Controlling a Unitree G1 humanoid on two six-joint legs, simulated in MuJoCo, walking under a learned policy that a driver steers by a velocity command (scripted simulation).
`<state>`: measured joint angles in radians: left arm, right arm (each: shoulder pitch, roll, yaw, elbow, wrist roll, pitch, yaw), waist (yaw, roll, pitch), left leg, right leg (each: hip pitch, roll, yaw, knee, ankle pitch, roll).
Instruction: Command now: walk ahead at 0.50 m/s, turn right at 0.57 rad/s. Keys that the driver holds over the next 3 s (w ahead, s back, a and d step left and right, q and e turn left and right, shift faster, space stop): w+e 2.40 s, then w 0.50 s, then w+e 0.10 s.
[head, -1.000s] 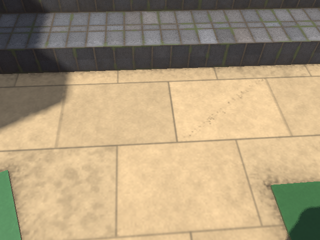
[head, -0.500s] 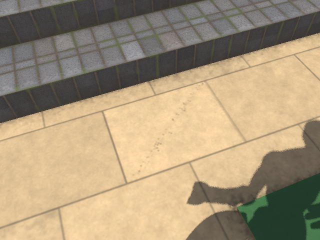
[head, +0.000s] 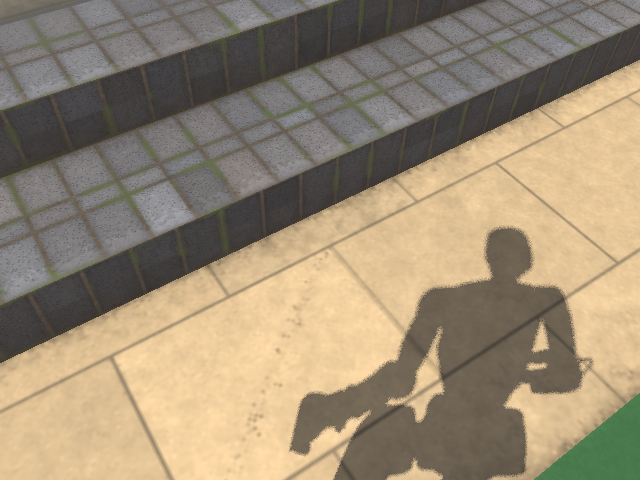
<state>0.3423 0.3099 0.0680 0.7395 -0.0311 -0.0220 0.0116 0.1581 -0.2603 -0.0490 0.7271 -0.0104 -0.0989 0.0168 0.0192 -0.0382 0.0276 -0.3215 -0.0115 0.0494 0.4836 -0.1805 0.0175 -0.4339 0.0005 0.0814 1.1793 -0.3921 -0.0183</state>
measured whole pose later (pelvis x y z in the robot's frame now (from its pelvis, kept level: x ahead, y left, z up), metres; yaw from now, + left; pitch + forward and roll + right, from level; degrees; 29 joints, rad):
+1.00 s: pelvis +0.53 -0.14 +0.00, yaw -35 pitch +1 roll +2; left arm 0.34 0.31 0.06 0.72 -0.03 -0.01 0.02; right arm 0.15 -0.27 -0.05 0.72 -0.01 -0.10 0.02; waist 0.02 -0.03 0.03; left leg -0.33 -0.03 0.04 0.49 -0.18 0.02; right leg -0.39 0.03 0.11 1.19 -0.41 -0.02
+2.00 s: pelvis +0.90 -0.57 +0.00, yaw -71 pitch +1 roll +1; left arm 0.35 0.30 0.06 0.72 -0.03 -0.02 0.02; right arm 0.14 -0.27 -0.05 0.71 -0.01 -0.10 0.02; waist 0.02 -0.03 0.02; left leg -0.34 -0.03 0.03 0.51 -0.18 0.02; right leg -0.38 0.04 0.11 1.19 -0.41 -0.01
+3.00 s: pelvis +0.96 -1.15 -0.01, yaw -93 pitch +2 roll +0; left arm 0.38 0.29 0.05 0.83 -0.03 -0.05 0.01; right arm 0.10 -0.27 -0.04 0.74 0.00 -0.10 0.04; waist 0.03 -0.01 0.04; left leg -0.44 -0.02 0.06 0.56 -0.16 0.05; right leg -0.23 0.05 0.11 1.08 -0.47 -0.04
